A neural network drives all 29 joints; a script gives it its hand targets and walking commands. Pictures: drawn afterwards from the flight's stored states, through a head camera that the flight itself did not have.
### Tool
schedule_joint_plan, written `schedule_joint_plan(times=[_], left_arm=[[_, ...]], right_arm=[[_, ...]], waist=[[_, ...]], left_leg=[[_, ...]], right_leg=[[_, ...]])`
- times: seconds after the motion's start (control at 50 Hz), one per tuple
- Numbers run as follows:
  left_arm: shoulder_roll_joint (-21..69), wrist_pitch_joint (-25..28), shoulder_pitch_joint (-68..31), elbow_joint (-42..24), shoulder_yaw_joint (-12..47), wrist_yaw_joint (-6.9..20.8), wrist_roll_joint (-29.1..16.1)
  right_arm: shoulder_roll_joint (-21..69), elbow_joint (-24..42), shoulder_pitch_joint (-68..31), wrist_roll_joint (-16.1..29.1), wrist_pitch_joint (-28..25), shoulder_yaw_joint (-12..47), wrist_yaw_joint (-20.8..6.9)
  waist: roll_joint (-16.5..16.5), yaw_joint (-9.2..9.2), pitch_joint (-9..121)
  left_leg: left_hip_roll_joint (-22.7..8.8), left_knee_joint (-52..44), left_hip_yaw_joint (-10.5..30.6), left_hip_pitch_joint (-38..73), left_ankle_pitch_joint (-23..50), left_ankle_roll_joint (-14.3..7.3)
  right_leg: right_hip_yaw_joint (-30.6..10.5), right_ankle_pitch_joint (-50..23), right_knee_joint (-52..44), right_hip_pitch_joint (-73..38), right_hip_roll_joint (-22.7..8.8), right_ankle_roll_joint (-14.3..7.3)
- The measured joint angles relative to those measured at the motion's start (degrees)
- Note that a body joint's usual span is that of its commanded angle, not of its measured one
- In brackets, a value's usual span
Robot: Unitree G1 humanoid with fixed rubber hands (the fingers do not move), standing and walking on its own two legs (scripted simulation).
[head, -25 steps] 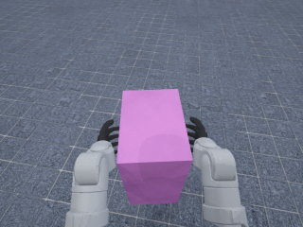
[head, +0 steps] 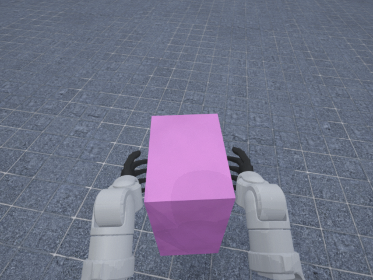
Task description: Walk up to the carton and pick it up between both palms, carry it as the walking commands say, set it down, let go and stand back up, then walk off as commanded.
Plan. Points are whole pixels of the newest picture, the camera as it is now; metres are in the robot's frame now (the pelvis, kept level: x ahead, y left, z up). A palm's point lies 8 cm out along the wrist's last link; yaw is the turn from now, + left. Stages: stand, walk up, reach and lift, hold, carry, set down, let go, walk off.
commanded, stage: carry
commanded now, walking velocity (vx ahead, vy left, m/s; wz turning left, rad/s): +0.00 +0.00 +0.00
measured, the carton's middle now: (187, 189) +0.33 +0.00 +0.01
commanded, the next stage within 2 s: hold in 0.58 s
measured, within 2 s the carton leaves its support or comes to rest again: neither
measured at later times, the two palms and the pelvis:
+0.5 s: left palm (130, 183) +0.31 +0.13 +0.06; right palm (241, 180) +0.31 -0.11 +0.07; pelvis +0.01 +0.00 +0.00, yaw +0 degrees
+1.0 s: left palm (129, 203) +0.27 +0.12 +0.05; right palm (244, 203) +0.26 -0.11 +0.06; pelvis -0.05 +0.01 +0.00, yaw +0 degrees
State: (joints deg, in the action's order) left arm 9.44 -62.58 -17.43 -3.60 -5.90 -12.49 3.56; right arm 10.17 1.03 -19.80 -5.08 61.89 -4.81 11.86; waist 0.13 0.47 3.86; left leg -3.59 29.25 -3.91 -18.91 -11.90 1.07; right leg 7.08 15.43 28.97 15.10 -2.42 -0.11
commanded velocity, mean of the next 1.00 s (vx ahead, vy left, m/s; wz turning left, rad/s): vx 0.00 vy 0.00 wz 0.00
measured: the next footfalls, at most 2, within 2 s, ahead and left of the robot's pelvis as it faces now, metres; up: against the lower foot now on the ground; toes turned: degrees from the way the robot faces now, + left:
none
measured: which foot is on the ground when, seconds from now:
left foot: down 0.00-1.00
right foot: down 0.00-1.00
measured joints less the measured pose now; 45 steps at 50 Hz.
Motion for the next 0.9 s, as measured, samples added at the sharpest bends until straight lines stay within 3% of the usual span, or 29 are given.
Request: schedule_joint_plan(times=[0.58,0.6,0.64,0.7,0.8,0.9], left_arm=[[-0.18,9.33,0.59,8.29,-1.03,0.83,0.40],[-0.09,11.01,0.41,10.22,-1.06,2.42,2.67],[-0.42,15.33,1.56,14.43,0.14,4.15,5.91],[-1.46,18.34,6.27,14.29,3.52,5.06,6.70],[-1.80,19.01,8.90,12.66,5.12,6.09,6.47],[-0.62,18.60,1.99,19.50,1.05,6.81,8.87]], right_arm=[[-0.16,-8.70,0.44,-0.59,-9.47,-0.52,-0.70],[-0.06,-10.63,0.23,-2.53,-11.10,-0.70,-2.10],[-0.33,-14.82,0.98,-5.33,-15.11,0.05,-3.51],[-1.52,-14.83,5.18,-5.04,-17.89,2.82,-4.10],[-2.09,-13.04,8.17,-3.69,-18.87,3.10,-4.94],[-0.78,-19.46,2.21,-5.90,-19.18,-1.85,-6.00]], waist=[[-0.08,0.54,0.13],[-0.08,0.43,-0.99],[-0.47,0.24,-3.15],[0.00,0.64,-3.79],[0.49,1.43,-2.78],[0.82,1.45,-3.98]], left_leg=[[0.41,0.25,-0.44,1.03,-1.03,-0.49],[0.43,-0.44,-0.51,2.50,-0.85,-0.53],[1.05,-2.35,1.45,5.51,1.84,-0.44],[2.41,-4.47,4.30,6.82,1.64,-0.23],[3.30,-6.03,7.09,6.59,2.86,0.18],[3.29,-4.20,7.28,7.18,3.39,0.16]], right_leg=[[-0.38,0.70,-0.01,-1.04,-0.45,0.48],[-0.46,0.43,-0.79,-2.50,-0.37,0.48],[-2.88,-1.21,-3.36,-5.61,0.72,0.58],[-6.80,-4.82,-5.68,-7.20,1.28,1.36],[-9.85,-2.51,-6.82,-7.46,1.75,2.10],[-10.04,-2.94,-4.32,-7.71,2.03,1.80]])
